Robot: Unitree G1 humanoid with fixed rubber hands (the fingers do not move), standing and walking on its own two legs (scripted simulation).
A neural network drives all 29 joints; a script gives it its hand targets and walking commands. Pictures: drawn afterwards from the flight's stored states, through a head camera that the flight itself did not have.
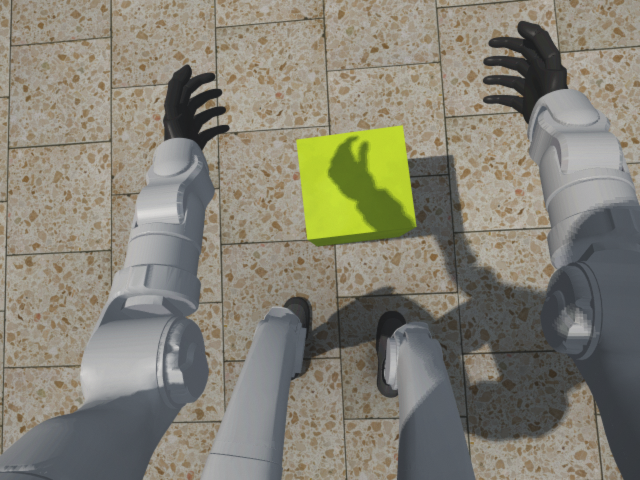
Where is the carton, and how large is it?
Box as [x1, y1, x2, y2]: [296, 125, 416, 246]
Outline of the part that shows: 402,125 296,140 306,232 308,240 317,246 399,236 416,226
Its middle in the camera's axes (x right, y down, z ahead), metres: +0.08 -0.10 +0.87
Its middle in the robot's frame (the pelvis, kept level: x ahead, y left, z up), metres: +0.50 +0.02 -0.52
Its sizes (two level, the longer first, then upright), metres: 0.210 0.200 0.250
